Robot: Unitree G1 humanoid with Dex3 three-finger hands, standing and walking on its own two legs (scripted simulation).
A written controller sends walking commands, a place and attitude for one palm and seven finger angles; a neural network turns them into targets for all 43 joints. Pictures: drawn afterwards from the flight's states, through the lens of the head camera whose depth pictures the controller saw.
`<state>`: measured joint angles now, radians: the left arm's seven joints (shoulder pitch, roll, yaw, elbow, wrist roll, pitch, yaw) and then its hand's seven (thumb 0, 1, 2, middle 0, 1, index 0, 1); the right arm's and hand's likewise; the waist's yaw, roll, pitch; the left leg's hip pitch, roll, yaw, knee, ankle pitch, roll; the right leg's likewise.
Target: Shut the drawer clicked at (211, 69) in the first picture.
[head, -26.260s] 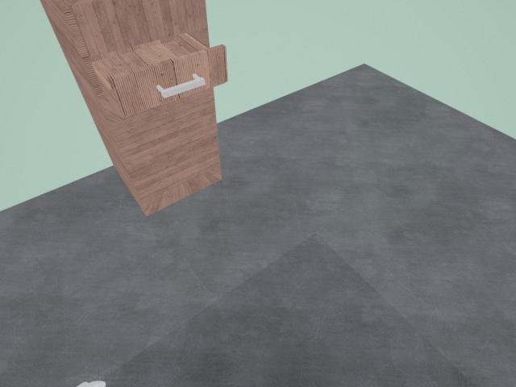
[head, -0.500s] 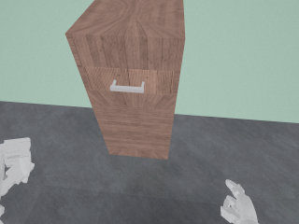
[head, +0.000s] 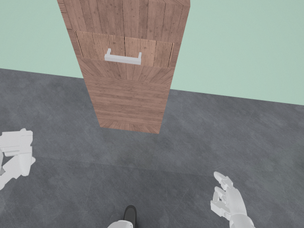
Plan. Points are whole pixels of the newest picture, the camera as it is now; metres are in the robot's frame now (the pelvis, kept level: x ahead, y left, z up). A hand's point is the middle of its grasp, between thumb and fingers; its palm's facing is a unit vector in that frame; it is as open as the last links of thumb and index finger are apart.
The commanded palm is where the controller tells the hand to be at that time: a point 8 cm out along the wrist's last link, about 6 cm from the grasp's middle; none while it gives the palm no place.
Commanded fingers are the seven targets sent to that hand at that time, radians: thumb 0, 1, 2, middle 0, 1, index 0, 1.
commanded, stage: step back with the hand held close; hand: left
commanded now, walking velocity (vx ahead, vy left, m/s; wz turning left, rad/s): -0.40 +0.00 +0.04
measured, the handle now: (123, 56) +0.72 +0.17 -0.05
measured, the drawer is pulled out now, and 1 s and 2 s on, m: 0.00 0.00 0.00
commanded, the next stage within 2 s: stop stepping back and stand still in 0.06 s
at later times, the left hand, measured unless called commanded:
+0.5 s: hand out of the picture +0.07 +0.21 +0.15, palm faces +0.36 -0.82 -0.44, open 3.3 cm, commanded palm +0.00 +0.26 +0.18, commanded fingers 0.00 0.90 0.90 -1.40 -1.60 -1.40 -1.60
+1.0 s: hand out of the picture +0.01 +0.25 +0.17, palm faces +0.42 -0.79 -0.44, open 3.3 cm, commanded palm -0.06 +0.29 +0.18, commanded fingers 0.00 0.90 0.90 -1.40 -1.60 -1.40 -1.60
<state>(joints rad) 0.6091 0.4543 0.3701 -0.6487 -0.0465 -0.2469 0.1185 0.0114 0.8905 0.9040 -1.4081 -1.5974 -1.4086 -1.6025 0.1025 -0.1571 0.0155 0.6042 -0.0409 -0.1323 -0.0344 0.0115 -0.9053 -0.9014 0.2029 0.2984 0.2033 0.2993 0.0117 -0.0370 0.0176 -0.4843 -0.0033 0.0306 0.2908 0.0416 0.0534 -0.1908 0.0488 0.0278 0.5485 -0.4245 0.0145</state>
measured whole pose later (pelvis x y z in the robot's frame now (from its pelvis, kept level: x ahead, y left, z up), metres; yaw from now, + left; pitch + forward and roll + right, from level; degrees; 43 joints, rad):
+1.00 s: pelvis -0.16 +0.00 -0.01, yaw +5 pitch -1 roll +0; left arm 0.60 0.43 0.37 -0.65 0.00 -0.20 0.16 0.02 0.88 0.90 -1.41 -1.60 -1.41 -1.60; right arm 0.27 -0.17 0.00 0.63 -0.02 -0.13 -0.08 0.01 -0.91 -0.90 0.20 0.30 0.20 0.30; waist -0.02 -0.07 0.01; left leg -0.25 0.04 0.05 0.54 -0.26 0.00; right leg -0.42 -0.01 -0.05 0.91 -0.44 0.00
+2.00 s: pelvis -0.16 +0.00 +0.00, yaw +6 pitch -2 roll +0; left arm 0.24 0.16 0.01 1.09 0.01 0.02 0.02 0.00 0.90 0.90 -0.29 -0.40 -0.29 -0.40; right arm 0.28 -0.14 -0.01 1.10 -0.02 0.02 -0.02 0.01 -0.92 -0.90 0.20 0.30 0.20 0.30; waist -0.01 0.02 0.04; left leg -0.20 -0.01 0.01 0.41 -0.19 0.02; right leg -0.18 0.02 0.01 0.41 -0.20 -0.01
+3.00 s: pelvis -0.14 +0.00 +0.01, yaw +6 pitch -1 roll +0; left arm 0.15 0.25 0.03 1.13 0.01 -0.01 0.01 0.00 0.90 0.90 -0.20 -0.30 -0.21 -0.30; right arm 0.16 -0.25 -0.03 1.12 -0.02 -0.01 -0.02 0.00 -0.91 -0.90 0.20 0.30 0.20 0.30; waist -0.01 0.01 0.06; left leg -0.15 -0.02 0.01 0.35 -0.18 0.02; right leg -0.15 0.01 0.02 0.37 -0.20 -0.01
